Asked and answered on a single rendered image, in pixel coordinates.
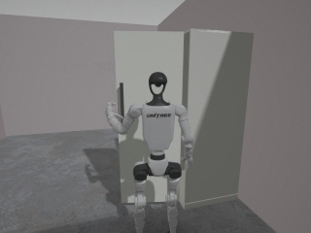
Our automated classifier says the left robot hand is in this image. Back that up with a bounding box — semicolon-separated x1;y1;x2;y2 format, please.
105;102;123;119

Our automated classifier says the robot right forearm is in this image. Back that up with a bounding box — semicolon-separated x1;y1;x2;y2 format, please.
183;134;194;158

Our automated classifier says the robot left forearm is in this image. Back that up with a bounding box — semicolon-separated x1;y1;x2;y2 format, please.
106;113;121;133

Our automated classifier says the right robot upper arm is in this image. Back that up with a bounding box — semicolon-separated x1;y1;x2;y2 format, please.
173;104;193;144

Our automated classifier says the fridge door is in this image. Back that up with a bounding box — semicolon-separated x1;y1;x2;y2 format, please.
114;31;185;203

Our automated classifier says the right robot hand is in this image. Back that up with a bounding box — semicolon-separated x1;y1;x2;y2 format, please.
181;155;193;168

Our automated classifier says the left robot upper arm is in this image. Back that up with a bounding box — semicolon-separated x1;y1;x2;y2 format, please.
118;103;143;135

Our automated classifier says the handle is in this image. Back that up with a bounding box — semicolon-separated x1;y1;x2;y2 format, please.
120;83;124;123

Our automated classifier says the robot left shin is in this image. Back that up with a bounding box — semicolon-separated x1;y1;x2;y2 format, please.
134;196;145;233

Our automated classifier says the robot torso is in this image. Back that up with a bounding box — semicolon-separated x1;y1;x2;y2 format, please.
141;100;175;177

